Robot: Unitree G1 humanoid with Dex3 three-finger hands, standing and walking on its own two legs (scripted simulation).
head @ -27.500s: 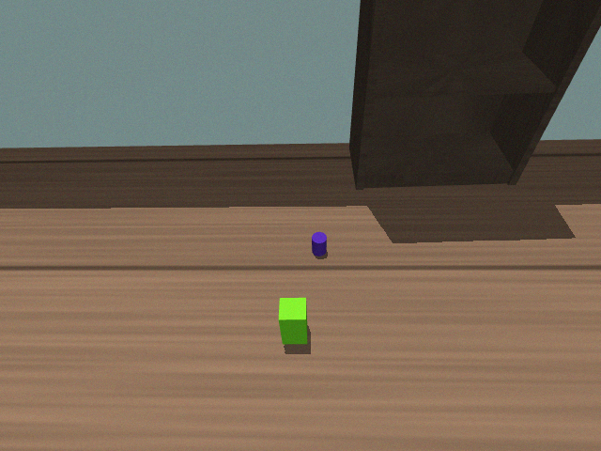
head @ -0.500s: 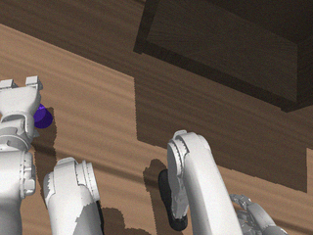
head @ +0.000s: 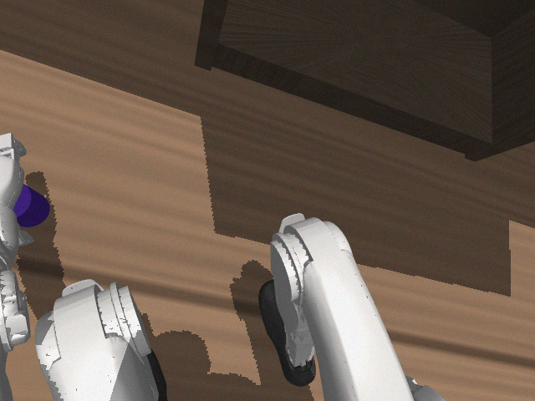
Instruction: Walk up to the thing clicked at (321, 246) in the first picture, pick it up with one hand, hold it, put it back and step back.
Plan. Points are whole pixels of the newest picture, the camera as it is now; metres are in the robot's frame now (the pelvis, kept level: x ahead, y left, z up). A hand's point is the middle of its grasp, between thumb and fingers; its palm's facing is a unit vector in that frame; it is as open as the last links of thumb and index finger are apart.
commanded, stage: rest palm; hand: left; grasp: from above
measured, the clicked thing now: (18, 204) +0.46 +0.28 -0.26
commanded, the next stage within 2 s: close in 0.48 s
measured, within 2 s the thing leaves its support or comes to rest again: neither
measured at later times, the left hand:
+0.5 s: hand (12, 207) +0.45 +0.28 -0.23, palm faces -0.42 -0.14 -0.90, open 14.1 cm
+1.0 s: hand (16, 208) +0.45 +0.28 -0.24, palm faces -0.42 -0.14 -0.90, open 12.3 cm
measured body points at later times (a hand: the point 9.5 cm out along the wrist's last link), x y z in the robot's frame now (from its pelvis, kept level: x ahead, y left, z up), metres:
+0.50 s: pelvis +0.00 +0.01 +0.00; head +0.26 +0.10 +0.35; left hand +0.47 +0.29 -0.18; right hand +0.02 -0.26 -0.07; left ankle +0.06 +0.13 -0.27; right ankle +0.10 -0.13 -0.27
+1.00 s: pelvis -0.01 +0.01 -0.01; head +0.26 +0.11 +0.34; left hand +0.47 +0.28 -0.18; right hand +0.02 -0.25 -0.07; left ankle +0.06 +0.13 -0.27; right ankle +0.10 -0.13 -0.27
